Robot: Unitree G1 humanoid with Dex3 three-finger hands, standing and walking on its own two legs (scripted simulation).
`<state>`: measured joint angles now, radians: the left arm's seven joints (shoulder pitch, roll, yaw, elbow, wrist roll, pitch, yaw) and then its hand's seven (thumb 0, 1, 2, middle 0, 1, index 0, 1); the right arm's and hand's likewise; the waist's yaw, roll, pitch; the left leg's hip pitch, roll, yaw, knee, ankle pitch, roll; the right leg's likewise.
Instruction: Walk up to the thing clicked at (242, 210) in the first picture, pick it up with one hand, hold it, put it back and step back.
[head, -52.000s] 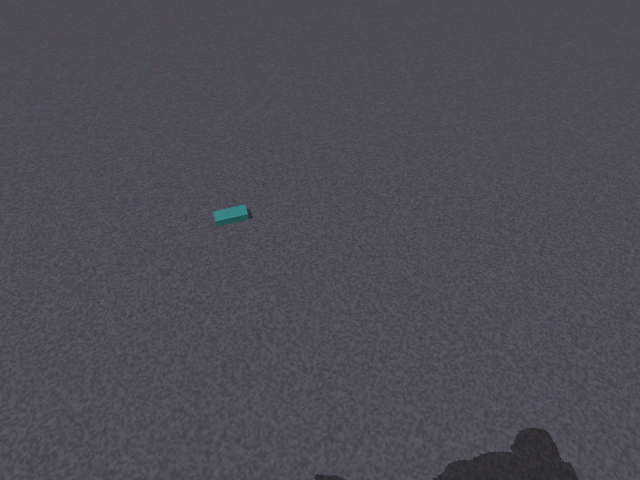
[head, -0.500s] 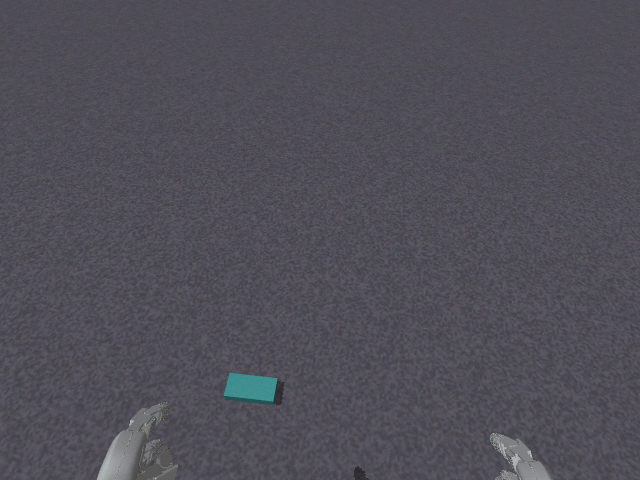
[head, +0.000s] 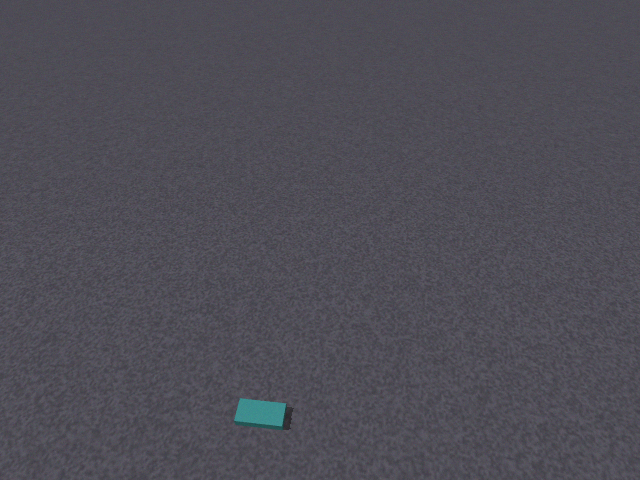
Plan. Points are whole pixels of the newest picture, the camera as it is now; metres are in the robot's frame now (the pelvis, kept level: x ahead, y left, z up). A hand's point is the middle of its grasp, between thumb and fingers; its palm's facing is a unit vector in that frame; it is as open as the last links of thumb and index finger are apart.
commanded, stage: stand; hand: left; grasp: from above
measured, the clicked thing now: (261, 414) +0.50 +0.22 -0.76
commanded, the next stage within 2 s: step back in 1.90 s
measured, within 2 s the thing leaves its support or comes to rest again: neither
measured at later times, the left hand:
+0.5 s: hand out of the picture +0.05 +0.23 -0.15, palm faces +0.02 -0.94 -0.34, open 7.4 cm
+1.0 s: hand out of the picture +0.09 +0.22 -0.15, palm faces +0.00 -0.94 -0.33, open 7.4 cm
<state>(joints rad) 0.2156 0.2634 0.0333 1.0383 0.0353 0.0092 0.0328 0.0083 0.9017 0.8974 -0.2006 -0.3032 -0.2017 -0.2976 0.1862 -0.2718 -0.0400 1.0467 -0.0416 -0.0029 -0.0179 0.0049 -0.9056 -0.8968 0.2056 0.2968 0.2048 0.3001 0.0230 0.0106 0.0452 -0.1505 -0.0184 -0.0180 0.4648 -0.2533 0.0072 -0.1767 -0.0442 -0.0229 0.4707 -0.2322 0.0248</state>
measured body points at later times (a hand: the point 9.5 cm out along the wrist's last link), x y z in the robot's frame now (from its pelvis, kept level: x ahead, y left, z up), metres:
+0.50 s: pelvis +0.00 -0.01 +0.01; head +0.00 -0.02 +0.46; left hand +0.05 +0.28 -0.13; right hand +0.06 -0.29 -0.14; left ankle +0.00 +0.12 -0.74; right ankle +0.02 -0.13 -0.74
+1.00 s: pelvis +0.02 -0.02 +0.01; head +0.02 -0.02 +0.46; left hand +0.09 +0.27 -0.13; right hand +0.08 -0.31 -0.13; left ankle +0.00 +0.12 -0.74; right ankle +0.02 -0.13 -0.74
